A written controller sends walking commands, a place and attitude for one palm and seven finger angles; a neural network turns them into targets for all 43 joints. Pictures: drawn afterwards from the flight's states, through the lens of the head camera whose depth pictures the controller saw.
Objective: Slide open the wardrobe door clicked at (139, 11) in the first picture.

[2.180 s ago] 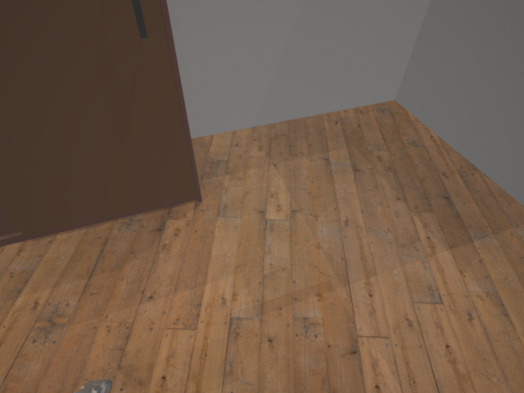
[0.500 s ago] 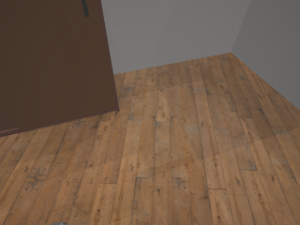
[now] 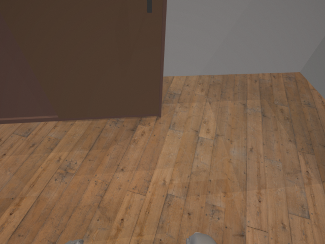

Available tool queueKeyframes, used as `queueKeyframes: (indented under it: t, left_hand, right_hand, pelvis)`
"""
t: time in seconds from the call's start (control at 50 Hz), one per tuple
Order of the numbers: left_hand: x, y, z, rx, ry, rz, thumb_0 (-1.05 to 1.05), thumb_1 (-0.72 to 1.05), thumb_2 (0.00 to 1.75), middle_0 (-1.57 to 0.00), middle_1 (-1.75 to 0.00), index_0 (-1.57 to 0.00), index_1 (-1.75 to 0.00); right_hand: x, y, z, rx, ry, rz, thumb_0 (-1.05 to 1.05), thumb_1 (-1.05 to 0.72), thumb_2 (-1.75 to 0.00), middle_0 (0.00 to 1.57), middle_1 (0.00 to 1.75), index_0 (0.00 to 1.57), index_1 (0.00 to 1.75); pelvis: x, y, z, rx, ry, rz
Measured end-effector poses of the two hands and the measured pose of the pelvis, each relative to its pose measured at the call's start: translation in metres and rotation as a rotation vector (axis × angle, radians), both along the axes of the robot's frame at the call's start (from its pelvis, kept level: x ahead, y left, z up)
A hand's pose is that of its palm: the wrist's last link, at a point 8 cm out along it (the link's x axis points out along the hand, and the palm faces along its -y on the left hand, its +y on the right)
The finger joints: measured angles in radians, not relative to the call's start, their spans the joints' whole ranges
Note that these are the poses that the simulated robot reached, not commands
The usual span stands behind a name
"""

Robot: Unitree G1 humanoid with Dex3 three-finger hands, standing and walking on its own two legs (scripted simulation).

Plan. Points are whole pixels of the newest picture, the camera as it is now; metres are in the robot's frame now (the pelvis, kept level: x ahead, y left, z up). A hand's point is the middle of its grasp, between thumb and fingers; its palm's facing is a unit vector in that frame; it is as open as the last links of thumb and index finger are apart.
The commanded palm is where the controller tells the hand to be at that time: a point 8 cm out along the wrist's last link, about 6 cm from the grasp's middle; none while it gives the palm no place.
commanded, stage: walk to a spot facing it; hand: right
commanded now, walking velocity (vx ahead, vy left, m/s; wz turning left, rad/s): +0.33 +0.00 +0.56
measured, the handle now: out of the picture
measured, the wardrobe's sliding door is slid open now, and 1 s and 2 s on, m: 0.00 0.00 0.00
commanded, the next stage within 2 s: none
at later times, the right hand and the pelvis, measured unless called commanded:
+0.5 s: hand (243, 194) +0.30 -0.27 -0.17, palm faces -0.24 +0.95 -0.20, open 7.4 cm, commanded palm none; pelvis +0.17 -0.08 +0.00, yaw +19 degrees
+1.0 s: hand (191, 150) +0.47 -0.11 -0.17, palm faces -0.57 +0.79 -0.21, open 7.3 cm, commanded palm none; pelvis +0.28 -0.02 -0.01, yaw +35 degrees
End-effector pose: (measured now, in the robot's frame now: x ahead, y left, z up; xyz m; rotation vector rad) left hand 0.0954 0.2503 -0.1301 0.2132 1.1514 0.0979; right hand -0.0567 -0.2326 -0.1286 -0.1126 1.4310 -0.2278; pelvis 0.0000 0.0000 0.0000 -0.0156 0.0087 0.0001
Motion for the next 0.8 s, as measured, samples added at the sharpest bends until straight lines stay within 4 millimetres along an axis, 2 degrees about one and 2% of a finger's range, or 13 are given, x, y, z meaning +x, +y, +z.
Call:
queueKeyframes:
  t: [0.08, 0.16, 0.26, 0.3, 0.34, 0.4, 0.46, 0.52, 0.58, 0.66, 0.74, 0.8]
  left_hand:
    - [0.033, -0.009, 0.01, 0.003, -0.062, 0.028, 0.01, 0.91, 0.9, -0.2, -0.3, -0.2, -0.3]
    - [0.071, -0.028, 0.013, 0.005, -0.1, 0.036, 0.01, 0.91, 0.9, -0.2, -0.3, -0.19, -0.3]
    - [0.118, -0.058, 0.013, 0.026, -0.183, 0.062, 0.0, 0.91, 0.9, -0.2, -0.3, -0.2, -0.3]
    - [0.121, -0.068, 0.015, 0.035, -0.203, 0.096, 0.0, 0.91, 0.9, -0.2, -0.3, -0.2, -0.3]
    - [0.112, -0.074, 0.019, 0.036, -0.189, 0.149, 0.0, 0.91, 0.9, -0.2, -0.3, -0.2, -0.3]
    - [0.085, -0.082, 0.021, 0.041, -0.118, 0.243, 0.0, 0.91, 0.9, -0.2, -0.3, -0.2, -0.3]
    - [0.052, -0.086, 0.02, 0.055, -0.024, 0.353, 0.0, 0.92, 0.9, -0.21, -0.3, -0.2, -0.3]
    - [0.02, -0.091, 0.016, 0.059, 0.083, 0.441, -0.01, 0.93, 0.9, -0.2, -0.3, -0.2, -0.3]
    - [-0.008, -0.102, 0.011, 0.042, 0.187, 0.517, 0.0, 0.92, 0.9, -0.2, -0.3, -0.2, -0.3]
    - [-0.032, -0.12, 0.004, -0.007, 0.304, 0.605, 0.0, 0.92, 0.9, -0.2, -0.3, -0.19, -0.3]
    - [-0.041, -0.132, -0.008, -0.073, 0.386, 0.693, 0.0, 0.91, 0.9, -0.2, -0.3, -0.2, -0.3]
    - [-0.038, -0.131, -0.024, -0.124, 0.422, 0.736, 0.0, 0.91, 0.9, -0.2, -0.3, -0.2, -0.3]
  right_hand:
    - [0.012, -0.006, 0.002, 0.018, 0.048, 0.023, 0.0, -0.91, -0.9, 0.21, 0.3, 0.2, 0.3]
    - [0.039, -0.024, -0.005, 0.022, 0.059, 0.037, 0.0, -0.9, -0.9, 0.21, 0.3, 0.21, 0.3]
    - [0.097, -0.061, -0.03, 0.033, 0.055, 0.08, 0.0, -0.9, -0.9, 0.21, 0.3, 0.2, 0.3]
    - [0.132, -0.076, -0.037, 0.036, 0.046, 0.123, 0.01, -0.91, -0.9, 0.2, 0.29, 0.2, 0.3]
    - [0.175, -0.087, -0.036, 0.034, 0.009, 0.185, 0.01, -0.91, -0.9, 0.2, 0.29, 0.2, 0.29]
    - [0.249, -0.095, -0.027, 0.032, -0.086, 0.27, 0.01, -0.91, -0.9, 0.2, 0.29, 0.2, 0.29]
    - [0.321, -0.092, -0.015, 0.03, -0.186, 0.342, 0.01, -0.91, -0.9, 0.2, 0.29, 0.2, 0.29]
    - [0.381, -0.08, -0.006, 0.032, -0.254, 0.409, 0.0, -0.91, -0.9, 0.2, 0.29, 0.2, 0.29]
    - [0.431, -0.057, -0.002, 0.045, -0.288, 0.479, 0.0, -0.91, -0.9, 0.19, 0.29, 0.19, 0.29]
    - [0.483, -0.015, -0.003, 0.073, -0.298, 0.581, 0.0, -0.91, -0.9, 0.19, 0.29, 0.19, 0.29]
    - [0.524, 0.038, -0.011, 0.101, -0.301, 0.685, 0.0, -0.91, -0.9, 0.2, 0.29, 0.19, 0.29]
    - [0.548, 0.074, -0.021, 0.116, -0.342, 0.741, 0.0, -0.91, -0.9, 0.2, 0.29, 0.2, 0.29]
  pelvis:
    - [0.021, -0.011, 0.002, 0.01, 0.01, 0.04]
    - [0.049, -0.027, -0.001, 0.024, 0.014, 0.075]
    - [0.092, -0.056, -0.017, 0.038, 0.012, 0.142]
    - [0.104, -0.064, -0.019, 0.032, -0.004, 0.185]
    - [0.117, -0.069, -0.014, 0.036, -0.015, 0.225]
    - [0.137, -0.074, -0.004, 0.048, -0.019, 0.265]
    - [0.157, -0.077, 0.001, 0.049, -0.015, 0.305]
    - [0.176, -0.079, 0.003, 0.045, -0.01, 0.344]
    - [0.193, -0.077, 0.002, 0.042, -0.007, 0.381]
    - [0.215, -0.068, -0.002, 0.037, -0.004, 0.429]
    - [0.236, -0.051, -0.012, 0.027, 0.003, 0.485]
    - [0.252, -0.031, -0.027, 0.015, 0.007, 0.509]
